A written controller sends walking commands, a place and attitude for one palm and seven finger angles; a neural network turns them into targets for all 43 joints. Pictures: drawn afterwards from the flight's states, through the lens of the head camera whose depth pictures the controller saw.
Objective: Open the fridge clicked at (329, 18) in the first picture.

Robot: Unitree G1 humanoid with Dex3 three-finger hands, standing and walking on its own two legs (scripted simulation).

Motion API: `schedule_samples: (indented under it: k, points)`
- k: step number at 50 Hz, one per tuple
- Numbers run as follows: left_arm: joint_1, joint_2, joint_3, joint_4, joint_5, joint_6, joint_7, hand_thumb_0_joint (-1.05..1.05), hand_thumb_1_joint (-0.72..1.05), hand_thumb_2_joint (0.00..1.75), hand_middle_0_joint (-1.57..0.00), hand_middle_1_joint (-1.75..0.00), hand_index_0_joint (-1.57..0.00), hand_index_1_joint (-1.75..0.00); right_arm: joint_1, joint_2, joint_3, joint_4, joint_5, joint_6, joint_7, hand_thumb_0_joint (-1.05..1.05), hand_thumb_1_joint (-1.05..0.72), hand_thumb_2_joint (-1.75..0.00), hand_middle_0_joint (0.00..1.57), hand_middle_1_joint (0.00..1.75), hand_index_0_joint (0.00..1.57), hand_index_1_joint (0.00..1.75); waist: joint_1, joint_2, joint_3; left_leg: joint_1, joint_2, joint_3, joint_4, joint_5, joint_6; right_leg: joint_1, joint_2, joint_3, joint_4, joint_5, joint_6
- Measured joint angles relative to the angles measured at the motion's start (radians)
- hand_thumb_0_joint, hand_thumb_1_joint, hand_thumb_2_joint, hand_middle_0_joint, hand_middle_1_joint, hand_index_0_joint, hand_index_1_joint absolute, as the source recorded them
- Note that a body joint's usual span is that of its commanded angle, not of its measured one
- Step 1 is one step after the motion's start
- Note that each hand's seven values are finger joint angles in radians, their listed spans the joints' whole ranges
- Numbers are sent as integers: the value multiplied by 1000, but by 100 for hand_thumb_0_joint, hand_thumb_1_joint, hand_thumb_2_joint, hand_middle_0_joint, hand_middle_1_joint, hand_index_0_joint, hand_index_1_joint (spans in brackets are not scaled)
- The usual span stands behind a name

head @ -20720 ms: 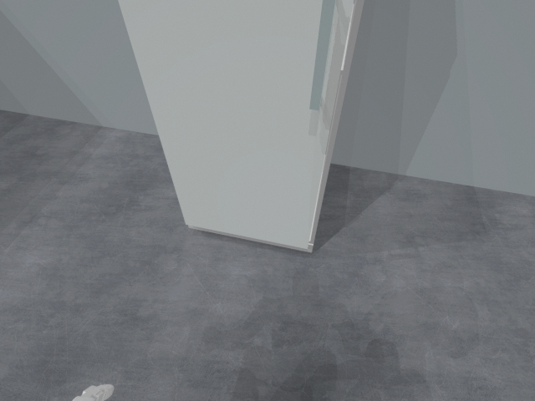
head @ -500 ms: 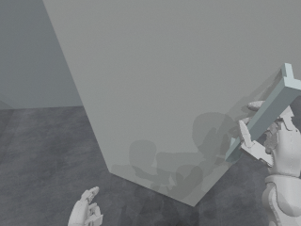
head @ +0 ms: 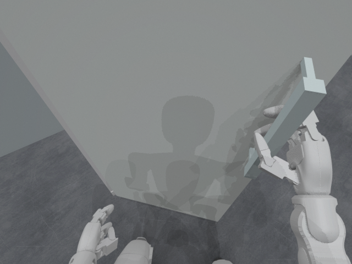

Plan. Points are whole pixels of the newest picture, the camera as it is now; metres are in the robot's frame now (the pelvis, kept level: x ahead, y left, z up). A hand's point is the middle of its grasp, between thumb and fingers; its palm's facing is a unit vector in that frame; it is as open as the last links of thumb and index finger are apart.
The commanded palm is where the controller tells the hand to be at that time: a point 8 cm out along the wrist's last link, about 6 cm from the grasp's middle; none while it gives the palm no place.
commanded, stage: walk backward, drawing the door open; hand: right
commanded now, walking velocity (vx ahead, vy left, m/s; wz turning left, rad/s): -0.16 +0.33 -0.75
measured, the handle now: (272, 131) +0.33 -0.14 +0.16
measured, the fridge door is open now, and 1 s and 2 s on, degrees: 46 72 69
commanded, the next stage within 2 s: stop walking and hold the door back in 0.60 s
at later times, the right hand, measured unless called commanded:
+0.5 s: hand (226, 241) +0.15 -0.05 +0.16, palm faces +0.44 +0.87 -0.20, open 6.9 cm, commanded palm +0.09 -0.09 +0.16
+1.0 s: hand out of the picture +0.10 +0.00 +0.17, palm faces +0.79 +0.57 -0.23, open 6.2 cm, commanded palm +0.06 -0.04 +0.16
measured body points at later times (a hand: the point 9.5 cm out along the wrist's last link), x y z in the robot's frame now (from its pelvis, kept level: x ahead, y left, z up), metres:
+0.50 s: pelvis -0.05 +0.20 +0.01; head -0.01 +0.15 +0.45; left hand +0.18 +0.35 -0.08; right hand +0.12 -0.09 +0.18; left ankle +0.05 +0.32 -0.65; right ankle -0.08 +0.06 -0.73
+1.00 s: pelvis -0.05 +0.38 +0.01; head -0.02 +0.38 +0.46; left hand +0.26 +0.48 -0.08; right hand +0.06 -0.02 +0.18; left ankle +0.07 +0.42 -0.73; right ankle -0.14 +0.30 -0.68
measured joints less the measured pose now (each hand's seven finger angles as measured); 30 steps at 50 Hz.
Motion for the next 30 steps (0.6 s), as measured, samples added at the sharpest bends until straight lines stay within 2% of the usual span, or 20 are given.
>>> schedule_samples:
  k: [2, 3, 4, 5, 7, 9, 12, 14, 16, 17, 18, 19, 21, 23, 26, 30]
  points:
    - [0, -8, -1, -1, -8, 4, -1, 1, 90, 90, -21, -30, -21, -30, 1, -21, -39, -6, 13, 7, -11, -8, -56, -78, 46, 140, 23, 136, -4, -1, -20, 115, 1, 1, -178, 16, -5, -51, -1, 45, 44, -17, -4]
    - [-11, -7, -2, 3, -13, 8, -2, 1, 90, 90, -21, -30, -21, -30, -3, -25, -62, -8, 16, 9, -17, -9, -55, -78, 46, 140, 23, 137, -9, -2, -23, 139, -3, 12, -237, 78, 6, -84, -2, 60, 92, -59, -20]
    - [-36, 6, 2, 15, -14, 18, 0, 1, 90, 90, -21, -30, -21, -30, -10, -14, -81, -5, 14, 10, -23, -9, -55, -79, 46, 140, 23, 137, -1, -25, -8, 129, -17, 38, -218, 99, 26, -129, -2, 69, 188, -151, -38]
    - [-57, 16, 11, 30, -14, 27, 2, 1, 90, 90, -21, -30, -21, -30, -14, -7, -91, -1, 12, 15, -27, -9, -56, -79, 46, 140, 22, 137, 5, -28, 5, 118, -12, 57, -191, 94, 47, -178, 26, 50, 335, -253, -51]
    - [-79, 29, 27, 49, -4, 43, 15, 1, 90, 90, -21, -30, -21, -30, -1, -4, -101, 2, 11, 17, -30, -9, -56, -79, 46, 140, 22, 138, 8, -2, 19, 116, 16, 71, -180, 82, 77, -242, 92, -45, 620, -349, -65]
    - [-75, 41, 33, 38, 8, 56, 33, 1, 91, 90, -21, -30, -21, -30, 22, -2, -103, 3, 12, 11, -30, -8, -56, -78, 46, 140, 22, 139, 24, 18, 24, 137, 39, 102, -215, 97, 95, -247, 122, -160, 731, -371, -64]
    - [-45, 50, 34, 10, 14, 62, 53, 1, 91, 90, -21, -30, -20, -30, 44, -12, -84, -7, 8, 8, -28, -7, -57, -77, 46, 140, 23, 139, 44, 46, 6, 150, 60, 173, -262, 123, 117, -176, 139, -288, 623, -401, -72]
    - [-22, 53, 28, -7, 19, 54, 61, 1, 91, 90, -21, -30, -20, -30, 49, -21, -68, -24, 1, 12, -21, -7, -57, -76, 46, 140, 23, 137, 43, 63, -20, 133, 57, 217, -271, 130, 133, -103, 140, -335, 454, -385, -81]
    - [3, 57, 23, -35, 18, 41, 62, 1, 91, 90, -20, -30, -20, -30, 45, -29, -52, -44, -1, 10, -20, -7, -57, -76, 46, 140, 23, 135, 38, 70, -51, 86, 45, 254, -231, 117, 149, -5, 133, -357, 211, -274, -92]
    - [8, 57, 23, -49, 20, 32, 61, 1, 91, 90, -20, -30, -20, -30, 33, -36, -50, -51, 0, 2, -22, -8, -57, -76, 46, 140, 23, 134, 39, 74, -56, 44, 40, 255, -158, 89, 132, 18, 126, -351, 130, -153, -137]
    - [1, 45, 25, -47, 24, 28, 60, 1, 91, 90, -20, -30, -20, -30, 11, -45, -52, -41, 0, -15, -21, -8, -57, -77, 46, 140, 23, 133, 36, 98, -37, 6, 37, 212, -46, 14, 96, 12, 130, -343, 142, -119, -163]
    - [-8, 33, 22, -35, 28, 26, 54, 1, 91, 90, -20, -30, -20, -30, -3, -51, -58, -30, -4, -26, -17, -8, -58, -77, 46, 140, 23, 133, 36, 115, -16, -25, 20, 159, 66, -30, 74, 15, 129, -327, 154, -120, -165]
    - [-10, 13, 13, -12, 32, 26, 41, 1, 91, 90, -20, -30, -20, -30, -16, -58, -63, -8, -14, -30, -7, -8, -57, -77, 46, 140, 24, 133, 44, 111, 6, -68, -17, 98, 219, -55, 47, 24, 107, -264, 130, -114, -139]
    - [-5, 5, 1, 7, 27, 24, 28, 1, 91, 90, -20, -30, -20, -30, -19, -54, -61, 10, -20, -27, -3, -7, -57, -78, 46, 140, 25, 133, 32, 87, 11, -99, -27, 70, 274, -13, 30, 31, 70, -209, 75, -74, -105]
    - [9, 3, -11, 15, 13, 24, 12, 1, 90, 90, -21, -30, -20, -30, -14, -42, -68, 19, -14, -5, -7, -5, -58, -78, 46, 140, 25, 134, -3, 49, 6, -87, -8, 42, 207, 42, 9, 37, 15, -158, 0, -12, -63]
    - [20, 1, -14, 5, -4, 24, 4, 1, 90, 90, -21, -30, -21, -30, 1, -52, -120, 44, 18, 5, -25, -5, -60, -81, 46, 140, 24, 134, -14, 1, -18, 39, 7, 19, -41, -3, -4, 0, -33, -84, -15, 19, -18]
